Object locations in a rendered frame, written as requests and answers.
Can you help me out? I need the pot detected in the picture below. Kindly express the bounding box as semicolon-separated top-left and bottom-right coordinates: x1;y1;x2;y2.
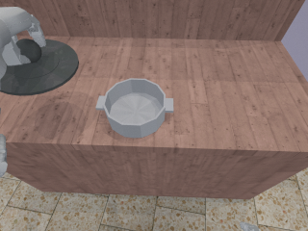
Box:
95;78;174;139

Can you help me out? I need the knob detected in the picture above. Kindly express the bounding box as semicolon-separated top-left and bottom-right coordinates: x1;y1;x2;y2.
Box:
16;38;42;64

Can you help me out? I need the lid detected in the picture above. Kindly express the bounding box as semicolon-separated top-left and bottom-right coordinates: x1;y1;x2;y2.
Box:
0;38;79;96

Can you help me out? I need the robot left forearm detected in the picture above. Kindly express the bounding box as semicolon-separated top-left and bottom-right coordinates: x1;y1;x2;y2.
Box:
0;19;12;115

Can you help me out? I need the robot left hand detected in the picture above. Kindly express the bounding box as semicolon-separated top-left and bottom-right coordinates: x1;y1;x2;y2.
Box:
0;7;46;66

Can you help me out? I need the robot right hand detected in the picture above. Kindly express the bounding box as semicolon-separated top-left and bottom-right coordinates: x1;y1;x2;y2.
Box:
240;221;261;231

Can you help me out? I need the table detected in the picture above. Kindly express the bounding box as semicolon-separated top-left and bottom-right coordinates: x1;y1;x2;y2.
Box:
0;0;308;200

